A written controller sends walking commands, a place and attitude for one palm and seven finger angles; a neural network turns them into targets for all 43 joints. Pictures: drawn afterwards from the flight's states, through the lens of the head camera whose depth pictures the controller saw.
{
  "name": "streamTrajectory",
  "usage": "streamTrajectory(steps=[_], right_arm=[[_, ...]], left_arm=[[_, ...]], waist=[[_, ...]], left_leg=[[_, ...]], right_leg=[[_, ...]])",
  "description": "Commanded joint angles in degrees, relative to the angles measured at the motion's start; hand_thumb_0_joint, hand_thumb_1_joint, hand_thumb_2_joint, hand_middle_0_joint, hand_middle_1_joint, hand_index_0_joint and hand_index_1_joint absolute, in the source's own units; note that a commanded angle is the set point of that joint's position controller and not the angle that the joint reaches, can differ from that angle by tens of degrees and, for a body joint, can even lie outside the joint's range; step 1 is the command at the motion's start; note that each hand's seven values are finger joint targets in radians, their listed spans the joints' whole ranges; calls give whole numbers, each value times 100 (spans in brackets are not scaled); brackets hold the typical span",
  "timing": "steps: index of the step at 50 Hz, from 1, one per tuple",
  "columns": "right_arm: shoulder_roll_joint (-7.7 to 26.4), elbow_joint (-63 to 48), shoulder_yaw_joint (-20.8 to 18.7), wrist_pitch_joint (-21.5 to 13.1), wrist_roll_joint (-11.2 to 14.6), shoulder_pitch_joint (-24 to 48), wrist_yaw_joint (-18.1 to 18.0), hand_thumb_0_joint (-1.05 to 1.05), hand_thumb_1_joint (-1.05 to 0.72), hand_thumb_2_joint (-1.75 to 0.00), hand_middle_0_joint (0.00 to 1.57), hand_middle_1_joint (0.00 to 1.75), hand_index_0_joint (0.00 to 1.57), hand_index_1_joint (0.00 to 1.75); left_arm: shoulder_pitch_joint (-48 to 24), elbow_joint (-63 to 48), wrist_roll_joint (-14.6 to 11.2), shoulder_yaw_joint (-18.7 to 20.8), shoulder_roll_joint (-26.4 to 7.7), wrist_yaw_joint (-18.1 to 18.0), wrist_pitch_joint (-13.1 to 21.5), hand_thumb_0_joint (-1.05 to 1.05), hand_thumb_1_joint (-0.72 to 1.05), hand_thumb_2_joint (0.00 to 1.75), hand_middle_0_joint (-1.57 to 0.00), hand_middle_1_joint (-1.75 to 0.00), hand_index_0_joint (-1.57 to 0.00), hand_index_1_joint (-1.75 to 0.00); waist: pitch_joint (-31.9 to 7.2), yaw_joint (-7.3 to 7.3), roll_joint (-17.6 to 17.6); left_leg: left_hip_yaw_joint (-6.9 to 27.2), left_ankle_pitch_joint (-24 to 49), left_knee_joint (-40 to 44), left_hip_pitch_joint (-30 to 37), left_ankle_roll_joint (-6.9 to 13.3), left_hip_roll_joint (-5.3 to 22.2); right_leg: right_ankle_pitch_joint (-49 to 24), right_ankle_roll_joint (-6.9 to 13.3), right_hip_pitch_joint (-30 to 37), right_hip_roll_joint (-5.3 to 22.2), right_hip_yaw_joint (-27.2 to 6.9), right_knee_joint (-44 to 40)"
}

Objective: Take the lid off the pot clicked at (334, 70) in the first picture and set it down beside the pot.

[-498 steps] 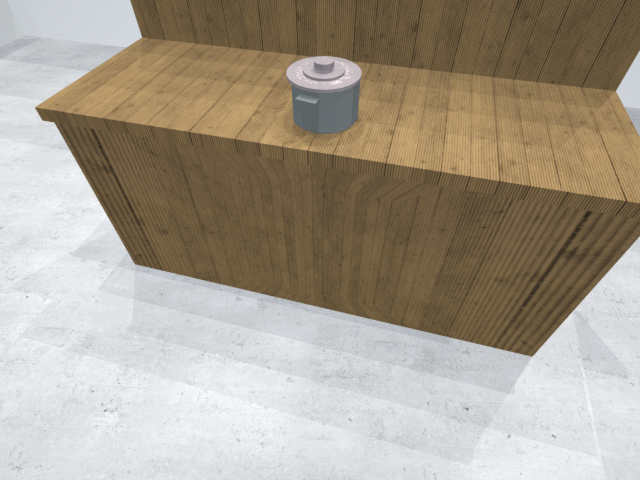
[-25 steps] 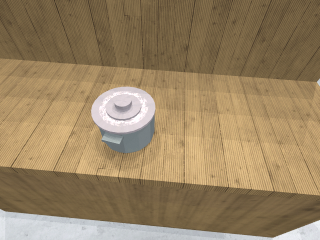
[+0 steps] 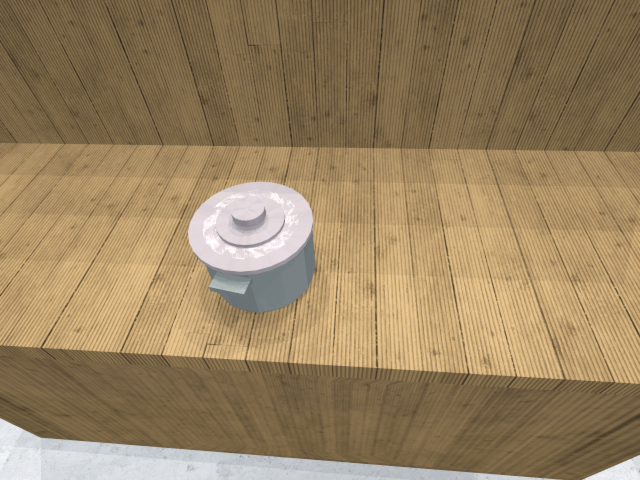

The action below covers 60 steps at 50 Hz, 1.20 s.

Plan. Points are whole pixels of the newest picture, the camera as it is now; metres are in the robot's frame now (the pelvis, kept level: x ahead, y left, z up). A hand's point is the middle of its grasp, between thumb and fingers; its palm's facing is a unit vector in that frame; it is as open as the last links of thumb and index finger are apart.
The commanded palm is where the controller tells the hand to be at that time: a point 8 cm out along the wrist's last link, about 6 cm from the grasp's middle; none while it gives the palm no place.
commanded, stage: look again from close up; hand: left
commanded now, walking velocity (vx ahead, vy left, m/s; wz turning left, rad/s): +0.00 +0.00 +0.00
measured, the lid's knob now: (248, 211) +0.45 +0.13 +0.09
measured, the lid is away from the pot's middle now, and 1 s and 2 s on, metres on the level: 0.00 0.00 0.00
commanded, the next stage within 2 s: lift the closed hand beside the body in 1.80 s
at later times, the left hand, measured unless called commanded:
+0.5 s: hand out of the picture +0.01 +0.15 -0.17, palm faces +0.02 -0.97 -0.23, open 7.3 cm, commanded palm none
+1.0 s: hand out of the picture +0.00 +0.15 -0.17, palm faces +0.03 -0.98 -0.20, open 7.3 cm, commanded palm none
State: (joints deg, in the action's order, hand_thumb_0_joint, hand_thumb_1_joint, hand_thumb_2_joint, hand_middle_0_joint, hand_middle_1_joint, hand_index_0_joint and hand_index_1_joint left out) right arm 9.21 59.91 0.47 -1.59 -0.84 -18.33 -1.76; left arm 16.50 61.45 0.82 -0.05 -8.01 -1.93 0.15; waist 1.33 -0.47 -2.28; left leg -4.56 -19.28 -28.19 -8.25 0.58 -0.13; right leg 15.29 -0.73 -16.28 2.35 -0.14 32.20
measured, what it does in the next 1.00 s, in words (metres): stands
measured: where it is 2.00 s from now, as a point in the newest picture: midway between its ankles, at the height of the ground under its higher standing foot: outside the picture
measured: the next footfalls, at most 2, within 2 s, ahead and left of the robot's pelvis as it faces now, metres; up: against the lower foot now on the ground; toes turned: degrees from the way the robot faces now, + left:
none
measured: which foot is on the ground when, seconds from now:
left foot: down 0.00-1.00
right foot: down 0.00-1.00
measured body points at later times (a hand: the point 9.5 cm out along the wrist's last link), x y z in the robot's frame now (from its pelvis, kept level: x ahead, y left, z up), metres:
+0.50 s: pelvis +0.01 -0.03 +0.00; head +0.03 -0.05 +0.45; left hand +0.01 +0.20 -0.15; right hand +0.00 -0.24 -0.17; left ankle -0.04 +0.11 -0.73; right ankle +0.02 -0.13 -0.73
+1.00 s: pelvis +0.00 -0.02 +0.00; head +0.03 -0.02 +0.45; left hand +0.00 +0.21 -0.15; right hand -0.02 -0.22 -0.16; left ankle -0.04 +0.11 -0.73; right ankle +0.02 -0.13 -0.73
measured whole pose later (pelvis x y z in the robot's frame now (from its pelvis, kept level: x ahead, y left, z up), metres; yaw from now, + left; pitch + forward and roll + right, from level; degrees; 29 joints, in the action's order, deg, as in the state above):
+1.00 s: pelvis +0.00 -0.02 +0.00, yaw +1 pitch -1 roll +0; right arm 6.3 64.6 0.9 -1.6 -0.3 -18.2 -2.0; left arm 16.2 62.5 0.7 -0.2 -8.4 -2.0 0.3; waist 3.5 -0.3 -0.1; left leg -3.2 -17.9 -26.0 -7.3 -0.9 1.7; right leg 13.6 0.7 -14.3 0.6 1.5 28.5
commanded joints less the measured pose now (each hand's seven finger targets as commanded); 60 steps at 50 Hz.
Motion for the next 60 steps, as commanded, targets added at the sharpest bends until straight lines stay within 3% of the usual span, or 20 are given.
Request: streamTrajectory(steps=[1,6,8,11,18,26,29,40,44,46,52,60], right_arm=[[421,-138,-67,-76,14,-412,-27,0,-90,-90,20,30,20,30],[387,-45,-59,-49,14,-405,-35,0,-90,-90,20,30,20,30],[396,-30,-67,-33,14,-390,-33,0,-90,-90,20,30,20,30],[369,34,-58,-25,15,-427,-32,0,-90,-90,20,30,20,30],[347,123,-64,3,28,-413,-30,0,-90,-90,20,30,20,30],[260,235,-50,21,33,-462,-18,0,-90,-90,20,30,20,30],[255,250,-55,14,38,-490,-19,0,-90,-90,20,30,20,30],[212,347,-33,-25,55,-540,-40,0,-90,-90,20,30,20,30],[194,364,-32,-25,57,-579,-39,0,-90,-90,20,30,20,30],[184,383,-28,-45,60,-599,-40,0,-90,-90,20,30,20,30],[155,408,-40,-49,66,-596,-50,0,-90,-90,20,30,20,30],[104,451,-29,-62,73,-629,-49,0,-90,-90,20,30,20,30]], left_arm=[[304,-190,-22,96,-659,-55,76,0,90,90,-20,-30,-20,-30],[279,-173,-24,101,-689,-55,82,0,90,90,-20,-30,-20,-30],[277,-181,-20,105,-696,-49,84,0,90,90,-20,-30,-20,-30],[267,-177,-24,100,-715,-52,90,0,90,90,-20,-30,-20,-30],[245,-162,-24,96,-754,-53,101,0,90,90,-20,-30,-20,-30],[261,-139,-22,94,-776,-53,95,0,90,90,-20,-30,-20,-30],[260,-140,-23,95,-778,-51,95,0,90,90,-20,-30,-20,-30],[336,-74,-30,70,-661,-53,78,0,90,90,-20,-30,-20,-30],[363,-59,-29,66,-642,-54,68,0,90,90,-20,-30,-20,-30],[380,-49,-28,66,-603,-56,68,0,90,90,-20,-30,-20,-30],[452,-10,-36,48,-573,-58,71,0,90,90,-20,-30,-20,-30],[522,34,-23,36,-499,-76,67,0,90,90,-20,-30,-20,-30]], waist=[[181,20,162],[200,16,164],[221,21,358],[177,0,223],[167,7,448],[232,3,267],[216,1,367],[315,33,126],[373,38,264],[342,35,129],[326,55,271],[407,47,209]], left_leg=[[543,1297,634,-292,123,628],[487,1265,609,-227,84,617],[465,1137,582,-238,77,605],[430,1167,593,-156,57,600],[383,1015,559,-176,18,595],[337,844,575,-167,2,572],[352,884,571,-191,2,591],[413,1137,661,-214,32,660],[429,1029,681,-285,46,655],[450,1139,720,-240,62,664],[482,1179,716,-236,94,689],[488,1102,733,-295,103,668]], right_leg=[[-1008,365,201,367,-415,-481],[-1182,391,229,424,-454,-569],[-1170,400,237,452,-456,-634],[-1269,417,261,459,-493,-654],[-1334,429,367,504,-520,-808],[-971,440,309,513,-573,-995],[-982,433,350,505,-543,-1004],[-1019,403,346,450,-431,-925],[-842,393,332,437,-417,-940],[-864,382,327,422,-394,-888],[-916,370,364,409,-349,-886],[-790,342,289,414,-383,-869]])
